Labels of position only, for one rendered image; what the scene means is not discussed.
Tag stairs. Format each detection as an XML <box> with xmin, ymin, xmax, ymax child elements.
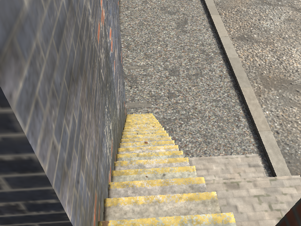
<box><xmin>98</xmin><ymin>113</ymin><xmax>237</xmax><ymax>226</ymax></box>

